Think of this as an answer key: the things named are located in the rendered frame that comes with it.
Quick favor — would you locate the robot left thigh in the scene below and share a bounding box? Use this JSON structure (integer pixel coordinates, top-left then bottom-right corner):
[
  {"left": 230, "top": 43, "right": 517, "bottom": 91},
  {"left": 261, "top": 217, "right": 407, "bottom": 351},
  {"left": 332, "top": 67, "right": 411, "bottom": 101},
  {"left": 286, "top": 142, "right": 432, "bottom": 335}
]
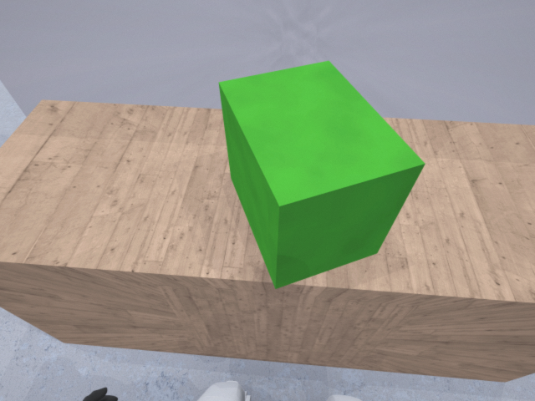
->
[{"left": 197, "top": 382, "right": 251, "bottom": 401}]

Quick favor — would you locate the pedestal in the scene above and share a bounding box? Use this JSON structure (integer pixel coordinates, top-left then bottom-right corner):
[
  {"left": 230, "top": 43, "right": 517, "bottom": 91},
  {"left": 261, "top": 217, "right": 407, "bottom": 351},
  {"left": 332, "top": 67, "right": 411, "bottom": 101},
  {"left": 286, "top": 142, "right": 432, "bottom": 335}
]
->
[{"left": 0, "top": 99, "right": 535, "bottom": 383}]

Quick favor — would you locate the carton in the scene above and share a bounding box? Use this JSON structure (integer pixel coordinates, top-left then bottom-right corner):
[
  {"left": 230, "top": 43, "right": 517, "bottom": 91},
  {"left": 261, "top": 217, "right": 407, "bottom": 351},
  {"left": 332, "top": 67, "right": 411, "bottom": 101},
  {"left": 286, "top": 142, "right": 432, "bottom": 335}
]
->
[{"left": 219, "top": 61, "right": 425, "bottom": 289}]

